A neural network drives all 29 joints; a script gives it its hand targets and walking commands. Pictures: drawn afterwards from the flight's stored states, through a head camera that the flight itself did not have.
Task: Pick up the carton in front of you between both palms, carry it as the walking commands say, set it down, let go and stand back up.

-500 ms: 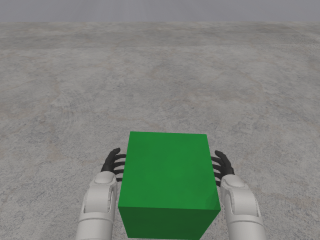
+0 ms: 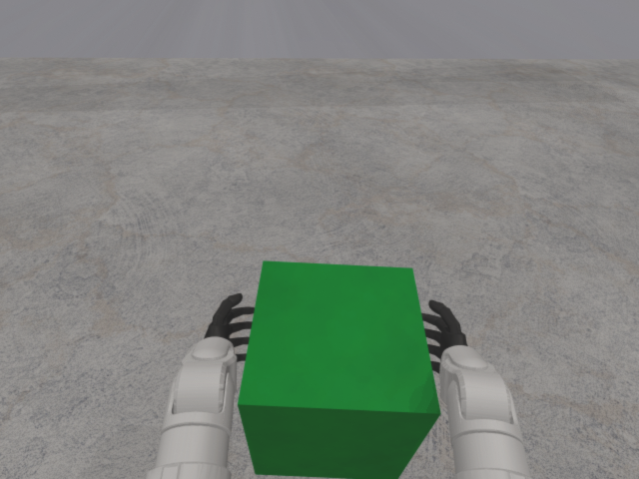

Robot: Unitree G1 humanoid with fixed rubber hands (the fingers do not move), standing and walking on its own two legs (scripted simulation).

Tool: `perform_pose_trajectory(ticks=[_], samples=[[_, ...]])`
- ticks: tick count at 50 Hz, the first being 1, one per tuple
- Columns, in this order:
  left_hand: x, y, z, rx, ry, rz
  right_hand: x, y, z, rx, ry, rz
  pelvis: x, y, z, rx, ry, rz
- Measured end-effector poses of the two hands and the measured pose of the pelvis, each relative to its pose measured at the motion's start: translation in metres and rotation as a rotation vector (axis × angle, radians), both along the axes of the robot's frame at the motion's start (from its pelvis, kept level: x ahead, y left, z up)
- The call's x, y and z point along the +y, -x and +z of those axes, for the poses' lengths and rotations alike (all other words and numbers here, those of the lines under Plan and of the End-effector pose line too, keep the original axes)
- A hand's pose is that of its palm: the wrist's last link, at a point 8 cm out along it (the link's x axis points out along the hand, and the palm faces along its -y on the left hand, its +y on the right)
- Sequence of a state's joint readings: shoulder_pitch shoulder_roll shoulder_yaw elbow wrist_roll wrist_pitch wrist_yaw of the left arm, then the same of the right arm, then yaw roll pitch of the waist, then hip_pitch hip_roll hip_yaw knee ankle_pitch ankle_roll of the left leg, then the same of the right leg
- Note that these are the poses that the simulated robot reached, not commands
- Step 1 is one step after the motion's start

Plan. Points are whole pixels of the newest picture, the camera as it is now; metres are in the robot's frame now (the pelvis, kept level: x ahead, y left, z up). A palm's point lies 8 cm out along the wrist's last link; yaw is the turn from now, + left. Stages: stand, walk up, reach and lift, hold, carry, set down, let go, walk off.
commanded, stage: set down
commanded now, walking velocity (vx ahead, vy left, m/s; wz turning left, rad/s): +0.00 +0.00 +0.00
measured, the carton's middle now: (331, 374) +0.30 +0.00 -0.03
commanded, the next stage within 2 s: none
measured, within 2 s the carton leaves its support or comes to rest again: neither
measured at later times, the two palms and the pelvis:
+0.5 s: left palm (232, 372) +0.33 +0.15 -0.09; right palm (419, 372) +0.34 -0.15 -0.08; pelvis -0.02 -0.03 -0.03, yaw +2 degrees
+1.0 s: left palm (244, 388) +0.39 +0.16 -0.25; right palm (396, 392) +0.39 -0.14 -0.24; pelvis -0.05 -0.02 -0.17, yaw -1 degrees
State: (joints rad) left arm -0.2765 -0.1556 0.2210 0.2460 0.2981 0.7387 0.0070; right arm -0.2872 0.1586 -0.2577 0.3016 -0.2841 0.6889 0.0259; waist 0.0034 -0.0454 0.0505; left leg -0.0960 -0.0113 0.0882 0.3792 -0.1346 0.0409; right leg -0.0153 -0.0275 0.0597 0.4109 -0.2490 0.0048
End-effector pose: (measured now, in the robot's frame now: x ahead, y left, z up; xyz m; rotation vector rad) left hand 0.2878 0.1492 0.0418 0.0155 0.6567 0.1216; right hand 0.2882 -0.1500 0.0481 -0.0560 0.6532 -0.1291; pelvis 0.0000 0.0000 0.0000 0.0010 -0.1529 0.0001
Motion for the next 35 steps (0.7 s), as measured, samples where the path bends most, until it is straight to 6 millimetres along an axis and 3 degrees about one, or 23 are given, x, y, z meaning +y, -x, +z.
perform_pose_trajectory(ticks=[8,15,20,29,35], samples=[[-0.003,-0.01,-0.006,0.012,0.024,0.024,-0.003,-0.013,-0.005,0.012,-0.016,-0.003,-0.007,-0.001,-0.002,0.01,-0.004,0.004],[-0.003,-0.033,-0.032,0.03,0.046,0.037,-0.003,-0.036,-0.03,0.029,-0.025,-0.012,-0.018,0.005,-0.01,0.065,-0.004,0.013],[0.001,-0.043,-0.074,0.046,0.017,0.023,0.001,-0.05,-0.071,0.046,-0.006,0.005,-0.026,0.011,-0.019,0.182,0.005,0.028],[0.005,-0.05,-0.179,0.035,0.005,0.014,0.005,-0.057,-0.174,0.034,-0.015,-0.007,-0.034,0.024,-0.054,0.487,0.027,0.032],[0.003,-0.069,-0.218,-0.019,0.019,0.001,0.003,-0.068,-0.213,-0.022,-0.049,-0.053,-0.032,0.032,-0.091,0.66,0.033,0.009]])
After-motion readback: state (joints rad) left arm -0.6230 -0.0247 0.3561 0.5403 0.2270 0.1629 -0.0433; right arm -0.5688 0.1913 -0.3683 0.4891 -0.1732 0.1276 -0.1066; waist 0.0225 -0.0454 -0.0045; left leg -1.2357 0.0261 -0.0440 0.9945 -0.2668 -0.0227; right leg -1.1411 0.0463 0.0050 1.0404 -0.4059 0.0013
